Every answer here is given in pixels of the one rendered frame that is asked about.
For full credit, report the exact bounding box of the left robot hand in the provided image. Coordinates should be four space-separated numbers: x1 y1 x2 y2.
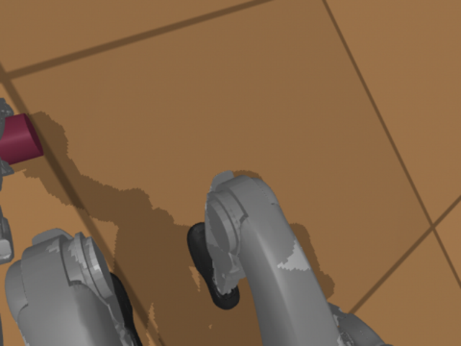
0 98 14 177

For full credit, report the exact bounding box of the right robot hand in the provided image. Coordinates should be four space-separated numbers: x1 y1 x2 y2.
328 302 385 346

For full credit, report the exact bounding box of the left robot foot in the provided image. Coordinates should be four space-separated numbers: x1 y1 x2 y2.
110 272 143 346

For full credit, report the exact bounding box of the left robot arm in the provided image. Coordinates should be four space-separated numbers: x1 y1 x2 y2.
0 162 14 346

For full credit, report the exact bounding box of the right robot foot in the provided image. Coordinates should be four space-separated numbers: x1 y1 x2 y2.
187 222 240 310

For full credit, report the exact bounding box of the can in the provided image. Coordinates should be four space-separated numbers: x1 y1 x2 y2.
0 113 44 165

